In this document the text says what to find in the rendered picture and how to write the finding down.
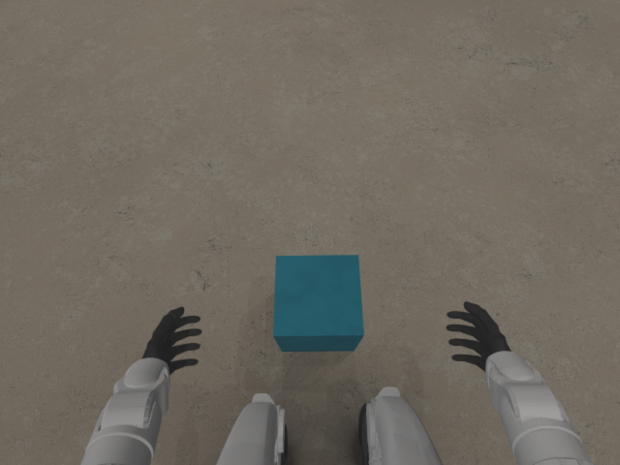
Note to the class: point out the right robot thigh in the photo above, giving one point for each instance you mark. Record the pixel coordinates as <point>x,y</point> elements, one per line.
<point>394,427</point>

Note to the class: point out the left robot hand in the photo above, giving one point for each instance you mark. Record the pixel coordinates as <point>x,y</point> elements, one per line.
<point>164,337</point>

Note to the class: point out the robot thigh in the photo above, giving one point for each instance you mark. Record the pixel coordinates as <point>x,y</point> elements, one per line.
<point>257,435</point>
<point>394,427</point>

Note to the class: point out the robot right forearm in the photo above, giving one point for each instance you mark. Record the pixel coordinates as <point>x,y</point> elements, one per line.
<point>539,430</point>

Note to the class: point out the carton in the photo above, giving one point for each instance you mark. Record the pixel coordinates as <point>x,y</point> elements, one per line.
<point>317,303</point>

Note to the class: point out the right robot hand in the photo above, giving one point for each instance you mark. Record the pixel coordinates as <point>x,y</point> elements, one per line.
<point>486,331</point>

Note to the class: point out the robot left forearm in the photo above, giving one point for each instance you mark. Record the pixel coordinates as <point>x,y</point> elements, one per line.
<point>127,430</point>

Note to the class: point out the left robot thigh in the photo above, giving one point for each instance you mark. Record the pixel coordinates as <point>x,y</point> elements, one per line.
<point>257,435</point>

